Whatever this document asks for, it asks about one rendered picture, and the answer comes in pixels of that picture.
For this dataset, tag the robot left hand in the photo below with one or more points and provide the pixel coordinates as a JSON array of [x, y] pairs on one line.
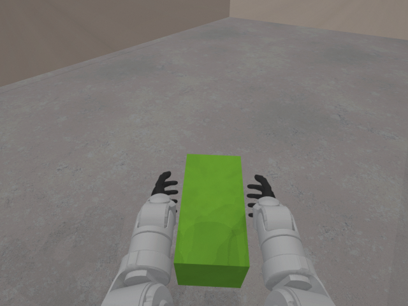
[[161, 184]]

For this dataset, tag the carton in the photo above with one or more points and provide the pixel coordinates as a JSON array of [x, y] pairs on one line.
[[212, 247]]

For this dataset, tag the left robot forearm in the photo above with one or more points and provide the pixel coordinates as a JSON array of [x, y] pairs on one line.
[[148, 258]]

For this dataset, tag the robot right hand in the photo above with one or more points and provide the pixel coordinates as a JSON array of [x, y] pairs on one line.
[[265, 189]]

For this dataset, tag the right robot forearm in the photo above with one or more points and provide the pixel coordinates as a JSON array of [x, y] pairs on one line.
[[285, 262]]

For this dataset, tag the robot left upper arm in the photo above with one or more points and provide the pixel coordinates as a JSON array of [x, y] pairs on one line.
[[146, 294]]

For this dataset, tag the robot right upper arm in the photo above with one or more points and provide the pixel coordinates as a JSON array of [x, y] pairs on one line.
[[287, 296]]

